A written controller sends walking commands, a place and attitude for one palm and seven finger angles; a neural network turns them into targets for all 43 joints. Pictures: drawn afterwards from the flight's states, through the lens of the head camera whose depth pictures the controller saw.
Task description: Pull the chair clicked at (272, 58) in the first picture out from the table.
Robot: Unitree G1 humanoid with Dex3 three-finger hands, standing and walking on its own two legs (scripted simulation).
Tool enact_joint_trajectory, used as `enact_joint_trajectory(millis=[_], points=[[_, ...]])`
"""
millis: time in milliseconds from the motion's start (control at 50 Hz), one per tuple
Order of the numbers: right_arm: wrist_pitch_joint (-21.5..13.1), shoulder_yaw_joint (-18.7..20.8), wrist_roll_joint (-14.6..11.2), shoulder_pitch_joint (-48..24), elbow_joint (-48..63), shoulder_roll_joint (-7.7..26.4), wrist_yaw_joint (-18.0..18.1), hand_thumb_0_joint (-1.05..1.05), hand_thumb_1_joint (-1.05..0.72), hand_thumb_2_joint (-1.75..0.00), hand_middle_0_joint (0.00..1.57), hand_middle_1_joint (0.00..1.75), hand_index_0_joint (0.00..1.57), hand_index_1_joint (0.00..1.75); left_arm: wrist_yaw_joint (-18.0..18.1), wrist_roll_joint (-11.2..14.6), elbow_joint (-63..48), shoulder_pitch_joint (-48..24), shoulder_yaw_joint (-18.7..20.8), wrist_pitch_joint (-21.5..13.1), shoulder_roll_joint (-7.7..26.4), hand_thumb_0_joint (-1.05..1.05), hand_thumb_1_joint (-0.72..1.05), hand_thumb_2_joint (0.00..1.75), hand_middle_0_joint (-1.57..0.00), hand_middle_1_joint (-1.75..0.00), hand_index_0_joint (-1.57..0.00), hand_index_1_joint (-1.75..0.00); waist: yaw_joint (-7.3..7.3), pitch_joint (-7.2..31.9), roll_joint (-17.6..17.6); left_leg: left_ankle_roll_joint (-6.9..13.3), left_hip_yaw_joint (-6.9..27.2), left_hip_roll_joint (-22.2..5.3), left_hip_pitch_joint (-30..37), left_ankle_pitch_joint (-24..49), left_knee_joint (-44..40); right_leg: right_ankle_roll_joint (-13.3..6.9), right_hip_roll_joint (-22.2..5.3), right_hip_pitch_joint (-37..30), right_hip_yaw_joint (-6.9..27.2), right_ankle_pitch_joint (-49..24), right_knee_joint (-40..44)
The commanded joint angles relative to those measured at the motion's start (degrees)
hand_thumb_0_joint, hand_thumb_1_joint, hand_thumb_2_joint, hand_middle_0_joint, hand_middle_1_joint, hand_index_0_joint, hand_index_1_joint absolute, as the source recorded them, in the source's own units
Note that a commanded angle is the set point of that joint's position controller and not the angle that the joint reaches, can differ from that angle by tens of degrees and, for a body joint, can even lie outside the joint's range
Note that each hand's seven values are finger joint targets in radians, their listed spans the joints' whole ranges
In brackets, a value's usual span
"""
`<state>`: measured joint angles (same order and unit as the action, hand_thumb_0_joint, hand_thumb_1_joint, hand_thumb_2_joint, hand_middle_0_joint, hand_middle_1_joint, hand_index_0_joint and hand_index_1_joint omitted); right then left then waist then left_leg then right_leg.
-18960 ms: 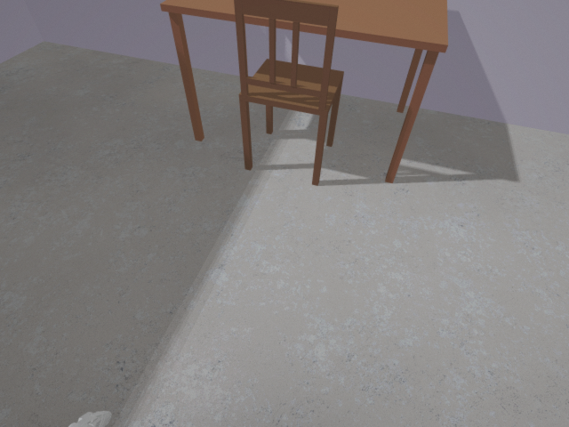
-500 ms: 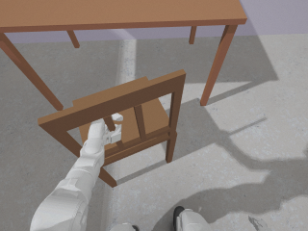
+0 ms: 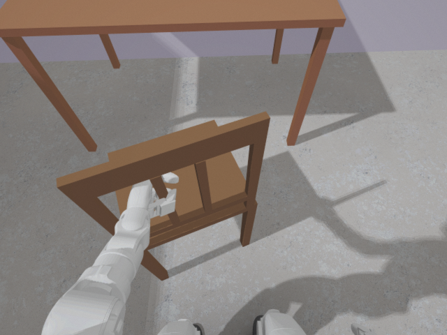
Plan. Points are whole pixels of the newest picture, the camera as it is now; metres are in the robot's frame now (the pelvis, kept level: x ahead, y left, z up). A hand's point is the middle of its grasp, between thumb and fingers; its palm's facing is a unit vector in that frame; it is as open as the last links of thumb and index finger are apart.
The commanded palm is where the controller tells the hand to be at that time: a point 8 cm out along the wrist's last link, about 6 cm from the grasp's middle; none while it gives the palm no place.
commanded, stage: stop walking, hand still on the chair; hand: left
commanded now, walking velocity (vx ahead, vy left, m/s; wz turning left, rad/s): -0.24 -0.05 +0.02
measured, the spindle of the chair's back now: (166, 201) +0.39 +0.14 -0.11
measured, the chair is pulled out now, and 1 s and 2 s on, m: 0.49 0.55 0.55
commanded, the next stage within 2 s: open the thumb and straighten the fingers in 1.06 s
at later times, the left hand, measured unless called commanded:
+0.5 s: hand (168, 233) +0.30 +0.12 -0.05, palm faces -0.03 -0.98 -0.19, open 5.3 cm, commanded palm +0.28 +0.17 -0.03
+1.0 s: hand (168, 232) +0.30 +0.12 -0.05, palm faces -0.01 -0.98 -0.19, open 5.3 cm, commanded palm +0.28 +0.17 -0.03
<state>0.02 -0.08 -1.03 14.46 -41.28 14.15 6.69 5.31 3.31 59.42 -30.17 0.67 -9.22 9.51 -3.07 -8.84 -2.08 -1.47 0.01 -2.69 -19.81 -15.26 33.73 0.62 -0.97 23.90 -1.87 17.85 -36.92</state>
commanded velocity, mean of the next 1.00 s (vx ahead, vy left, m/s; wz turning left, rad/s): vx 0.04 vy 0.02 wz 0.00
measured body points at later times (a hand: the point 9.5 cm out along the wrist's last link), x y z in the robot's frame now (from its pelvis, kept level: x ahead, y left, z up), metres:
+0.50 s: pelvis +0.00 +0.00 +0.00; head +0.02 -0.01 +0.45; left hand +0.30 +0.17 -0.04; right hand +0.09 -0.25 -0.12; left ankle +0.02 +0.14 -0.73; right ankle +0.03 -0.13 -0.73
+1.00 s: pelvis +0.02 -0.01 +0.01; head +0.05 -0.02 +0.46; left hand +0.30 +0.17 -0.04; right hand +0.16 -0.26 -0.10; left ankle +0.02 +0.14 -0.73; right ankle +0.03 -0.13 -0.73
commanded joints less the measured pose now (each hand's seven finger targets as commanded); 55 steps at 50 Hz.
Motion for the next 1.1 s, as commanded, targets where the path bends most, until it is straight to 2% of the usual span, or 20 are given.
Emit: enact_joint_trajectory(millis=[0, 20, 40, 60, 100, 120, 180, 200, 240, 300, 360, 420, 500, 600, 620, 780, 840, 900, 1020, 1080], points=[[-2.5, 3.0, -0.4, 2.7, 3.8, 8.6, -0.8, 0.0, -0.9, -0.9, 0.2, 0.3, 0.2, 0.3, -0.7, -2.3, -9.5, -20.1, 0.1, -4.6, 7.2, 0.0, 0.9, 0.9, -0.5, -1.45, -0.5, -1.45, 0.53, 24.3, -5.0, 4.7, 7.2, -11.2, 13.6, 32.8, -0.8, -0.6, -3.0, -13.8, 3.0, -20.5, 11.7], [-2.7, 2.9, -0.2, 1.9, 3.4, 8.7, -0.7, 0.0, -0.9, -0.9, 0.2, 0.3, 0.2, 0.3, -0.9, -2.9, -7.6, -20.4, 0.3, -4.5, 8.7, 0.0, 0.9, 0.9, -0.5, -1.45, -0.5, -1.45, 0.38, 22.6, -4.9, 2.8, 5.4, -9.6, 9.6, 27.0, -1.0, -1.2, -5.5, -15.1, 4.0, -27.2, 11.4], [-2.5, 3.4, -0.7, 1.5, 6.6, 7.8, -0.7, 0.0, -0.9, -0.9, 0.2, 0.3, 0.2, 0.3, -0.8, -2.5, -18.5, -18.2, 1.1, -4.9, 10.4, 0.0, 0.9, 0.9, -0.5, -1.45, -0.5, -1.45, 0.67, 26.0, -1.9, 1.2, 4.0, -7.3, 7.3, 17.0, -1.5, -2.2, -7.0, -18.7, 5.4, -25.5, 10.4], [-2.3, 3.3, -1.3, 0.5, 7.0, 7.4, -0.1, 0.0, -0.9, -0.9, 0.2, 0.3, 0.2, 0.3, -0.1, -1.9, -18.2, -15.7, 3.3, -4.4, 12.5, 0.0, 0.9, 0.9, -0.5, -1.45, -0.5, -1.45, 0.84, 28.7, 4.3, 0.4, 1.5, -5.0, 7.6, 10.1, 0.8, -3.5, -10.0, -18.9, 8.7, -22.0, 11.4], [-2.2, 2.5, -1.3, -1.1, 7.5, 6.3, 0.2, 0.0, -0.9, -0.9, 0.2, 0.3, 0.2, 0.3, 0.4, -1.4, -19.3, -13.1, 2.8, -3.1, 11.9, 0.0, 0.9, 0.9, -0.5, -1.45, -0.5, -1.45, 1.07, 28.2, 6.4, 0.3, 0.9, -1.9, 8.0, -1.9, 2.1, -5.2, -13.2, -16.0, 11.0, -14.7, 14.4], [-2.1, 2.2, -1.2, -1.2, 7.1, 6.5, 0.5, 0.0, -0.9, -0.9, 0.2, 0.3, 0.2, 0.3, 0.6, -1.1, -18.5, -11.5, 2.8, -2.3, 12.1, 0.0, 0.9, 0.9, -0.5, -1.45, -0.5, -1.45, 0.96, 26.6, 4.0, 0.8, 1.3, -1.7, 8.9, -2.9, 0.1, -4.9, -12.4, -13.5, 10.4, -7.6, 15.3], [-2.2, 1.5, -0.7, -2.4, 8.0, 6.0, 0.7, 0.0, -0.9, -0.9, 0.2, 0.3, 0.2, 0.3, 1.0, -1.4, -20.1, -10.4, 2.9, -1.6, 10.8, 0.0, 0.9, 0.9, -0.5, -1.45, -0.5, -1.45, 1.22, 23.8, 2.8, 2.5, 2.7, -3.3, 9.5, -3.4, -5.2, -1.8, -7.7, -10.8, 7.2, 6.8, 14.8], [-2.1, 1.4, -0.8, -2.5, 8.1, 5.8, 0.6, 0.0, -0.9, -0.9, 0.2, 0.3, 0.2, 0.3, 0.9, -1.4, -19.3, -9.4, 2.2, -1.4, 9.8, 0.0, 0.9, 0.9, -0.5, -1.45, -0.5, -1.45, 1.25, 22.0, 3.9, 2.6, 2.6, -3.0, 8.7, -6.6, -5.1, -1.7, -7.5, -9.3, 7.6, 12.3, 16.2], [-1.8, 1.4, -0.5, -2.3, 7.7, 6.0, 0.6, 0.0, -0.9, -0.9, 0.2, 0.3, 0.2, 0.3, 1.0, -1.6, -19.0, -8.2, 2.1, -1.3, 9.6, 0.0, 0.9, 0.9, -0.5, -1.45, -0.5, -1.45, 1.2, 19.3, 2.1, 2.9, 2.6, -2.5, 8.4, -8.7, -5.8, -1.8, -7.1, -7.4, 7.4, 16.3, 16.9], [-1.9, 1.3, -0.2, -2.8, 7.6, 5.4, 0.5, 0.0, -0.9, -0.9, 0.2, 0.3, 0.2, 0.3, 0.8, -1.7, -19.3, -6.7, 0.6, -1.7, 7.1, 0.0, 0.9, 0.9, -0.5, -1.45, -0.5, -1.45, 1.23, 17.3, 4.1, 3.0, 2.8, -2.2, 8.5, -8.0, -6.1, -2.0, -7.0, -6.5, 7.2, 15.9, 17.1], [-2.2, 1.1, -0.1, -3.3, 7.4, 5.6, 0.6, 0.0, -0.9, -0.9, 0.2, 0.3, 0.2, 0.3, 0.7, -1.9, -20.4, -4.1, -0.6, -1.9, 5.6, 0.0, 0.9, 0.9, -0.5, -1.45, -0.5, -1.45, 1.52, 15.3, -0.2, 3.8, 5.5, -4.4, 7.3, -6.7, -11.2, -1.3, -4.3, -8.1, 4.5, 9.4, 13.7], [-2.6, 1.1, -0.3, -3.5, 7.2, 5.7, 0.6, 0.0, -0.9, -0.9, 0.2, 0.3, 0.2, 0.3, 0.7, -2.2, -22.0, -1.4, -1.1, -2.0, 5.4, 0.0, 0.9, 0.9, -0.5, -1.45, -0.5, -1.45, 1.91, 15.2, -2.4, 4.0, 5.1, -4.8, 7.2, -1.3, -12.4, -1.1, -3.4, -11.1, 3.7, 0.7, 12.3], [-3.1, 1.2, 0.1, -3.6, 7.5, 5.3, 0.3, 0.0, -0.9, -0.9, 0.2, 0.3, 0.2, 0.3, 0.7, -2.5, -24.4, 2.3, -2.2, -1.8, 4.0, 0.0, 0.9, 0.9, -0.5, -1.45, -0.5, -1.45, 2.2, 19.0, -0.2, 3.3, 3.6, -5.0, 11.6, 12.5, -9.9, -1.2, -3.8, -14.2, 3.5, -11.5, 11.3], [-3.1, 1.4, 0.3, -4.0, 7.7, 5.4, 0.1, 0.0, -0.9, -0.9, 0.2, 0.3, 0.2, 0.3, 0.5, -2.6, -27.9, 6.1, -2.5, -1.3, 4.2, 0.0, 0.9, 0.9, -0.5, -1.45, -0.5, -1.45, 1.91, 21.6, 2.2, 2.2, 1.8, -4.7, 15.4, 20.2, -8.1, -1.6, -4.5, -15.8, 3.9, -21.8, 10.8], [-3.2, 1.4, 0.2, -3.9, 7.5, 5.6, 0.2, 0.0, -0.9, -0.9, 0.2, 0.3, 0.2, 0.3, 0.4, -2.6, -28.8, 6.8, -2.7, -1.2, 4.7, 0.0, 0.9, 0.9, -0.5, -1.45, -0.5, -1.45, 1.65, 21.1, 0.1, 2.2, 1.7, -4.6, 15.3, 21.6, -8.3, -1.6, -4.6, -16.0, 3.3, -23.0, 10.5], [-2.1, 1.2, 0.4, -5.4, 9.3, 4.8, 0.0, 0.0, -0.9, -0.9, 0.2, 0.3, 0.2, 0.3, 0.5, -2.5, -32.3, 10.7, -2.3, -0.2, 4.4, 0.0, 0.9, 0.9, -0.5, -1.45, -0.5, -1.45, 1.88, 21.1, 2.0, 1.9, 1.1, -4.4, 15.6, 20.7, -8.3, -1.6, -4.8, -16.5, 3.6, -24.0, 11.3], [-1.7, 1.2, 0.3, -5.6, 9.6, 4.8, 0.1, 0.0, -0.9, -0.9, 0.2, 0.3, 0.2, 0.3, 0.8, -2.4, -33.2, 12.0, -1.8, 0.2, 4.9, 0.0, 0.9, 0.9, -0.5, -1.45, -0.5, -1.45, 1.81, 20.8, 0.0, 1.9, 0.8, -4.3, 15.3, 20.7, -8.5, -1.8, -5.1, -17.0, 3.6, -24.7, 11.4], [-1.3, 1.1, 0.3, -6.0, 10.2, 4.6, 0.0, 0.0, -0.9, -0.9, 0.2, 0.3, 0.2, 0.3, 0.7, -2.3, -34.0, 12.2, -2.0, 0.4, 4.7, 0.0, 0.9, 0.9, -0.5, -1.45, -0.5, -1.45, 1.77, 21.2, 1.6, 1.8, 0.8, -4.2, 15.0, 20.5, -8.2, -1.9, -5.4, -17.8, 3.6, -25.7, 11.6], [-1.0, 1.3, 0.0, -6.1, 9.9, 4.9, 0.2, 0.0, -0.9, -0.9, 0.2, 0.3, 0.2, 0.3, 0.9, -2.0, -34.0, 12.5, -1.6, 0.7, 5.8, 0.0, 0.9, 0.9, -0.5, -1.45, -0.5, -1.45, 1.74, 19.5, -0.1, 1.9, 1.0, -4.0, 14.1, 17.2, -9.0, -1.8, -5.3, -16.9, 3.8, -21.9, 13.0], [-0.8, 1.2, 0.2, -6.3, 10.1, 4.7, 0.2, 0.0, -0.9, -0.9, 0.2, 0.3, 0.2, 0.3, 1.0, -2.1, -33.6, 12.6, -1.3, 0.7, 5.6, 0.0, 0.9, 0.9, -0.5, -1.45, -0.5, -1.45, 1.99, 20.0, 1.2, 1.9, 0.9, -4.0, 14.0, 16.4, -8.9, -1.8, -5.3, -17.1, 3.9, -21.1, 13.3]])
